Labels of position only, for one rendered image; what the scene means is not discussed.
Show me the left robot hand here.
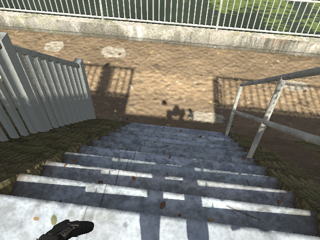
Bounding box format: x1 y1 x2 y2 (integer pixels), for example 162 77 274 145
36 219 94 240

